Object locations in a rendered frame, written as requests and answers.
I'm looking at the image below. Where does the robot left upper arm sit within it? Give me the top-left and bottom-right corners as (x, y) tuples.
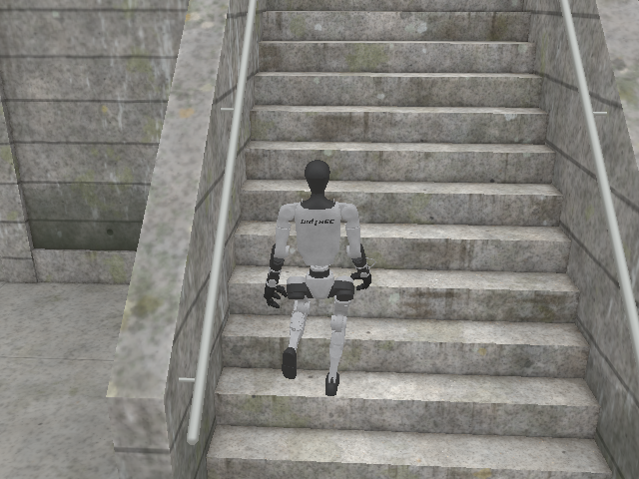
(274, 203), (298, 258)

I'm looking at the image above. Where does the right robot hand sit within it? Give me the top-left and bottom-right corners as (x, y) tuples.
(350, 272), (371, 290)

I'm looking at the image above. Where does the left robot forearm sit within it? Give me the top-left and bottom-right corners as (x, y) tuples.
(266, 244), (285, 287)

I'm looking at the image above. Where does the robot left foot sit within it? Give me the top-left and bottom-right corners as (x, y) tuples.
(282, 347), (297, 379)

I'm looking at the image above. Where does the robot torso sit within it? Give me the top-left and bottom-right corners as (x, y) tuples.
(295, 199), (341, 299)

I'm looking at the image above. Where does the robot right upper arm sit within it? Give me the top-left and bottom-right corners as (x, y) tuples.
(338, 203), (361, 258)

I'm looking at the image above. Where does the left robot hand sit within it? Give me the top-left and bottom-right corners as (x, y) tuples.
(264, 284), (288, 308)

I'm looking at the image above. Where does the right robot forearm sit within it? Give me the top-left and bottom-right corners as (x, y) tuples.
(352, 244), (370, 277)

